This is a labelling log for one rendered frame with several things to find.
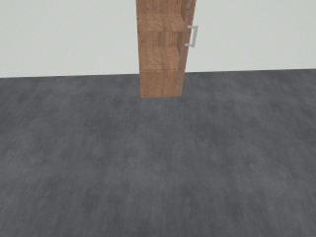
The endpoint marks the handle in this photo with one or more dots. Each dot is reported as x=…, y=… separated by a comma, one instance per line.
x=194, y=36

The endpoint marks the cupboard door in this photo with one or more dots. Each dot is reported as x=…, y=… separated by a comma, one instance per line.
x=185, y=38

